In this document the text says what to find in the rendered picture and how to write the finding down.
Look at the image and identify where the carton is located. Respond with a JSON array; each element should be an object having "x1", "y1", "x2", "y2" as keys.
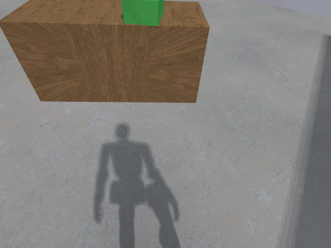
[{"x1": 121, "y1": 0, "x2": 164, "y2": 26}]

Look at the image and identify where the pedestal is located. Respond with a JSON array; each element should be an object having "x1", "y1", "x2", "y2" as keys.
[{"x1": 0, "y1": 0, "x2": 209, "y2": 103}]

